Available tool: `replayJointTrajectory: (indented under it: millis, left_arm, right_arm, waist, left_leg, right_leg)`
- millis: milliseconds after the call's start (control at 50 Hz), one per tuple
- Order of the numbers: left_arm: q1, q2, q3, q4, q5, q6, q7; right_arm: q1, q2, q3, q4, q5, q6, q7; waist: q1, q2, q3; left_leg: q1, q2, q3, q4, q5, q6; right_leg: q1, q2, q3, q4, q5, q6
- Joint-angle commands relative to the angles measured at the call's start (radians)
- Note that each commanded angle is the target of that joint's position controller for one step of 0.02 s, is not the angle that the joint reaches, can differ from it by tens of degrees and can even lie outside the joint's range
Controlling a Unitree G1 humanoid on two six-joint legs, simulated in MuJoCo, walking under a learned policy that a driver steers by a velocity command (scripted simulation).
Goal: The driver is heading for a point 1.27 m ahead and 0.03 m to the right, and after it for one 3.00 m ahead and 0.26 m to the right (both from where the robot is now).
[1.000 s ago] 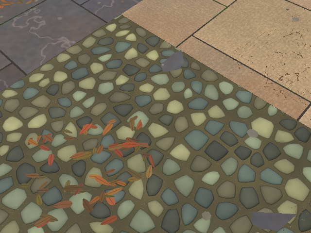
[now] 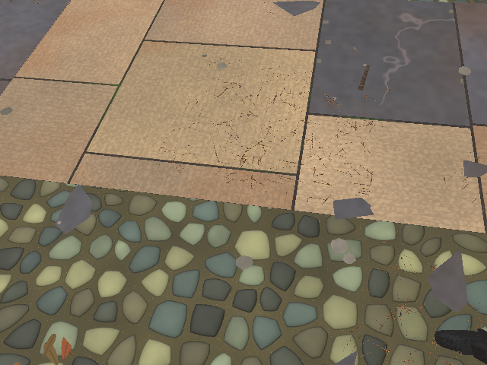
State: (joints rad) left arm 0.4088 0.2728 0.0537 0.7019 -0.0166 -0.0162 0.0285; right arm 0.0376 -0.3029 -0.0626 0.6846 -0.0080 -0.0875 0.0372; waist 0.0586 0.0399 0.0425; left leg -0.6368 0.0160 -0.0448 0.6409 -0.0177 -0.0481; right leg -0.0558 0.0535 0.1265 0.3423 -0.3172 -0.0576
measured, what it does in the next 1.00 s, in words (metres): walks ahead: left foot, then right foot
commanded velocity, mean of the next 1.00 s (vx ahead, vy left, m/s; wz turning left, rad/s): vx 0.23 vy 0.00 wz -0.20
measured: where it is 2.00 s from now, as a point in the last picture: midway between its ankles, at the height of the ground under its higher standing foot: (313, 219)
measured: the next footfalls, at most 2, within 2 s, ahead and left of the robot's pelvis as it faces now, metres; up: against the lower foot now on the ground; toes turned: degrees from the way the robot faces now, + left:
left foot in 0.12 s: +0.25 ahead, +0.11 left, +0.00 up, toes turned -8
right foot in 0.46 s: +0.17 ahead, -0.13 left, +0.00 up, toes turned -7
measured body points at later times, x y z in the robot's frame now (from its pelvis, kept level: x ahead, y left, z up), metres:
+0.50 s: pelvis +0.13 +0.01 -0.01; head +0.15 -0.01 +0.44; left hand +0.31 +0.25 -0.11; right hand +0.22 -0.27 -0.13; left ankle +0.21 +0.11 -0.74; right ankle +0.13 -0.12 -0.75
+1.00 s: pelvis +0.29 +0.03 +0.00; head +0.31 +0.04 +0.45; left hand +0.50 +0.25 -0.10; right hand +0.25 -0.24 -0.12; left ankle +0.23 +0.12 -0.74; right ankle +0.36 -0.16 -0.68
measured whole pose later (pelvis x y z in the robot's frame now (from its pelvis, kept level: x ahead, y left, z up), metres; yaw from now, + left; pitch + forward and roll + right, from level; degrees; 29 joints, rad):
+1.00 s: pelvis +0.29 +0.03 +0.00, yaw -10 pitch +2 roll -1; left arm 0.20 0.30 0.06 0.69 -0.01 -0.07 -0.01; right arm 0.40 -0.26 -0.02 0.86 0.00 -0.07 0.02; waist -0.06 -0.03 0.00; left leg -0.04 -0.03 0.02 0.27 -0.26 0.06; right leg -0.63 -0.08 0.02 0.90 -0.13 0.00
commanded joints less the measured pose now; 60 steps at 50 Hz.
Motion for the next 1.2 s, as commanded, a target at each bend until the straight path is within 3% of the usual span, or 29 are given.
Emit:
replayJointTrajectory:
  millis: [20, 100, 120, 140, 160, 180, 200, 260, 300, 340, 400, 440, 460, 480, 500, 540, 560, 600, 660, 740, 760, 780, 800, 820, 900, 980, 1100, 1160, 1200]
  left_arm:
    - [-0.013, 0.21, 0.069, -0.043, -0.014, -0.001, 0.019]
    - [-0.105, 0.184, 0.067, -0.072, -0.012, 0.004, 0.02]
    - [-0.104, 0.129, 0.049, -0.096, 0.001, 0.002, 0.015]
    - [0.072, 0.03, 0.021, -0.082, 0.032, 0.003, 0.01]
    - [0.197, 0.124, 0.031, -0.058, 0.002, 0.003, 0.004]
    - [0.119, 0.199, 0.053, -0.036, -0.012, 0.017, 0.006]
    - [0.014, 0.217, 0.056, -0.05, -0.012, 0.033, 0.012]
    - [-0.052, 0.144, 0.04, -0.063, 0.002, 0.066, 0.02]
    - [-0.054, 0.083, 0.017, -0.06, 0.014, 0.06, 0.02]
    - [-0.077, 0.078, 0.008, -0.059, 0.023, 0.052, 0.014]
    - [-0.076, 0.098, 0.012, -0.04, 0.02, 0.055, -0.002]
    - [-0.112, 0.107, 0.012, -0.054, 0.039, 0.057, -0.006]
    - [-0.118, 0.143, 0.014, -0.072, 0.049, 0.058, 0.001]
    - [-0.141, 0.204, 0.03, -0.061, 0.04, 0.06, 0.002]
    - [-0.145, 0.214, 0.036, -0.067, 0.038, 0.053, -0.002]
    - [-0.159, 0.203, 0.034, -0.058, 0.037, 0.025, 0.002]
    - [-0.14, 0.181, 0.03, -0.047, 0.026, 0.01, 0.001]
    - [-0.109, 0.156, 0.024, -0.034, 0.005, -0.006, 0.001]
    - [-0.127, 0.181, 0.033, -0.033, 0.001, -0.008, -0.005]
    - [-0.154, 0.139, 0.021, -0.029, 0.002, -0.005, -0.021]
    - [-0.171, 0.074, 0.002, -0.038, 0.011, -0.01, -0.025]
    - [-0.175, 0.032, -0.009, -0.093, 0.016, -0.031, -0.024]
    - [-0.209, 0.111, 0.012, -0.107, -0.008, -0.05, -0.015]
    - [-0.22, 0.148, 0.026, -0.101, -0.025, -0.061, -0.015]
    - [-0.225, 0.106, 0.025, -0.07, 0.007, -0.074, -0.031]
    - [-0.31, 0.048, 0.006, -0.101, 0.009, -0.075, -0.043]
    - [-0.477, 0.033, -0.01, -0.153, -0.007, -0.089, -0.078]
    - [-0.472, 0.068, 0.002, -0.16, -0.005, -0.093, -0.088]
    - [-0.332, 0.123, 0.029, -0.125, 0.0, -0.087, -0.079]
  right_arm:
    - [-0.105, -0.074, -0.017, -0.094, 0.01, -0.008, 0.006]
    - [0.062, -0.137, -0.046, -0.058, -0.009, -0.015, -0.013]
    - [0.154, -0.177, -0.051, -0.055, -0.033, -0.02, -0.019]
    - [0.187, -0.209, -0.046, -0.056, -0.044, -0.011, -0.025]
    - [0.203, -0.194, -0.048, -0.041, -0.019, 0.006, -0.015]
    - [0.13, -0.126, -0.031, -0.075, -0.006, 0.018, -0.018]
    - [0.079, -0.075, -0.014, -0.078, -0.002, 0.029, -0.022]
    - [0.013, -0.065, -0.001, -0.05, -0.016, 0.046, -0.024]
    - [-0.003, -0.069, -0.003, -0.033, -0.019, 0.043, -0.025]
    - [0.005, -0.097, -0.012, -0.02, -0.008, 0.048, -0.027]
    - [-0.006, -0.113, -0.01, -0.013, 0.012, 0.066, -0.03]
    - [0.018, -0.063, 0.014, 0.006, 0.009, 0.067, -0.025]
    - [0.042, -0.03, 0.029, 0.013, -0.008, 0.063, -0.017]
    - [0.076, -0.029, 0.025, 0.007, -0.004, 0.062, -0.017]
    - [0.034, -0.067, 0.015, 0.01, 0.001, 0.06, -0.023]
    - [0.05, -0.101, -0.006, 0.017, 0.02, 0.052, -0.025]
    - [0.065, -0.119, -0.015, 0.02, 0.025, 0.048, -0.021]
    - [0.058, -0.08, -0.007, 0.019, 0.032, 0.029, -0.007]
    - [0.039, -0.039, 0.01, 0.021, 0.027, 0.007, 0.013]
    - [0.254, -0.074, -0.006, 0.11, 0.031, 0.012, 0.008]
    - [0.345, -0.11, -0.013, 0.128, 0.028, 0.01, -0.002]
    - [0.41, -0.253, -0.043, 0.128, 0.021, 0.013, -0.005]
    - [0.413, -0.238, -0.04, 0.126, 0.009, 0.006, -0.001]
    - [0.361, -0.181, -0.022, 0.114, 0.01, -0.002, -0.005]
    - [0.298, -0.114, 0.003, 0.097, 0.004, -0.004, -0.016]
    - [0.334, -0.121, 0.004, 0.111, 0.012, 0.007, -0.031]
    - [0.416, -0.147, -0.002, 0.151, 0.025, 0.02, -0.044]
    - [0.415, -0.16, -0.011, 0.162, 0.03, 0.03, -0.047]
    - [0.398, -0.184, -0.02, 0.159, 0.026, 0.04, -0.051]
  waist:
    - [-0.019, -0.159, -0.027]
    - [-0.113, -0.165, -0.123]
    - [-0.143, -0.091, -0.26]
    - [-0.056, 0.183, -0.395]
    - [-0.032, 0.284, -0.509]
    - [-0.051, 0.134, -0.391]
    - [-0.066, 0.059, -0.272]
    - [-0.027, 0.06, -0.114]
    - [-0.021, 0.093, -0.114]
    - [-0.036, 0.105, -0.155]
    - [-0.021, 0.081, -0.163]
    - [-0.015, 0.046, -0.117]
    - [-0.029, -0.043, -0.11]
    - [-0.078, -0.198, -0.082]
    - [-0.032, -0.248, -0.019]
    - [-0.026, -0.299, 0.04]
    - [-0.02, -0.29, 0.046]
    - [-0.012, -0.216, 0.033]
    - [-0.014, -0.191, -0.006]
    - [-0.121, -0.139, -0.049]
    - [-0.154, -0.03, -0.064]
    - [-0.157, 0.246, -0.088]
    - [-0.174, 0.198, -0.047]
    - [-0.147, 0.122, 0.027]
    - [-0.106, 0.071, 0.035]
    - [-0.12, 0.034, 0.017]
    - [-0.159, 0.036, 0.069]
    - [-0.116, 0.046, 0.047]
    - [-0.025, 0.073, -0.068]
  left_leg:
    - [0.166, -0.067, 0.015, -0.107, 0.085, 0.014]
    - [0.384, -0.048, 0.011, -0.218, 0.111, 0.08]
    - [0.625, 0.078, -0.079, -0.181, 0.334, 0.139]
    - [0.923, 0.346, -0.35, -0.094, 0.787, 0.283]
    - [0.956, 0.458, -0.645, -0.185, 0.536, 0.403]
    - [0.838, 0.389, -0.539, -0.238, 0.315, 0.368]
    - [0.716, 0.323, -0.39, -0.256, 0.197, 0.322]
    - [0.397, 0.199, -0.195, -0.346, 0.054, 0.27]
    - [0.352, 0.179, -0.132, -0.355, 0.137, 0.281]
    - [0.374, 0.198, -0.127, -0.344, 0.175, 0.299]
    - [0.328, 0.197, -0.126, -0.342, -0.094, 0.273]
    - [0.218, 0.151, -0.107, -0.335, -0.362, 0.178]
    - [0.167, 0.093, -0.052, -0.265, -0.508, 0.107]
    - [0.225, -0.015, 0.081, -0.177, -0.485, 0.055]
    - [0.253, -0.063, 0.127, -0.03, -0.425, 0.028]
    - [0.156, -0.036, 0.092, 0.173, -0.432, 0.047]
    - [0.072, -0.009, 0.061, 0.232, -0.462, 0.058]
    - [-0.007, 0.025, 0.043, 0.193, -0.442, 0.084]
    - [0.167, 0.003, 0.093, 0.017, -0.372, 0.089]
    - [0.572, -0.035, 0.114, -0.162, -0.203, 0.087]
    - [0.681, 0.084, -0.054, -0.236, -0.272, 0.119]
    - [0.792, 0.311, -0.441, -0.377, -0.454, 0.251]
    - [0.751, 0.399, -0.662, -0.469, -0.656, 0.352]
    - [0.725, 0.377, -0.602, -0.473, -0.69, 0.335]
    - [0.657, 0.22, -0.271, -0.484, -0.261, 0.245]
    - [0.636, 0.172, -0.104, -0.489, 0.084, 0.239]
    - [0.616, 0.196, -0.049, -0.509, 0.087, 0.235]
    - [0.715, 0.233, -0.042, -0.431, 0.286, 0.212]
    - [0.742, 0.218, -0.014, -0.24, 0.627, 0.188]
  right_leg:
    - [-0.106, -0.182, 0.152, -0.004, 0.538, -0.086]
    - [-0.048, -0.135, 0.199, 0.228, 0.669, -0.02]
    - [-0.127, -0.07, 0.173, 0.432, 0.501, 0.015]
    - [-0.372, 0.074, 0.102, 0.759, -0.358, 0.077]
    - [-0.476, 0.073, 0.112, 0.98, -0.435, 0.106]
    - [-0.512, 0.015, 0.103, 1.043, -0.339, 0.133]
    - [-0.532, -0.014, 0.045, 1.019, -0.272, 0.144]
    - [-0.39, -0.065, -0.006, 0.8, -0.196, 0.143]
    - [-0.3, -0.069, -0.048, 0.603, -0.202, 0.138]
    - [-0.228, -0.081, -0.061, 0.456, -0.122, 0.125]
    - [-0.096, -0.067, -0.093, 0.253, 0.088, 0.09]
    - [0.004, -0.086, -0.06, 0.129, 0.154, 0.041]
    - [0.021, -0.188, 0.064, 0.055, 0.088, -0.003]
    - [-0.156, -0.225, 0.131, -0.007, -0.331, -0.071]
    - [-0.252, -0.242, 0.21, -0.129, -0.537, -0.103]
    - [-0.231, -0.308, 0.3, -0.186, -0.461, -0.137]
    - [-0.158, -0.321, 0.313, -0.172, -0.385, -0.146]
    - [-0.038, -0.313, 0.283, -0.142, -0.267, -0.143]
    - [-0.081, -0.266, 0.182, -0.126, -0.135, -0.133]
    - [-0.3, -0.201, 0.095, 0.005, -0.128, -0.086]
    - [-0.4, -0.133, 0.017, 0.212, -0.118, -0.032]
    - [-0.628, -0.026, -0.114, 0.526, -0.191, 0.043]
    - [-0.758, -0.043, -0.042, 0.719, -0.266, 0.048]
    - [-0.825, -0.097, -0.012, 0.791, -0.175, 0.03]
    - [-0.768, -0.164, -0.061, 0.708, 0.1, 0.03]
    - [-0.713, -0.144, -0.118, 0.499, 0.236, 0.074]
    - [-0.578, -0.094, -0.146, 0.209, 0.407, 0.061]
    - [-0.533, -0.074, -0.14, 0.161, 0.335, 0.011]
    - [-0.323, -0.021, -0.178, 0.158, 0.275, -0.037]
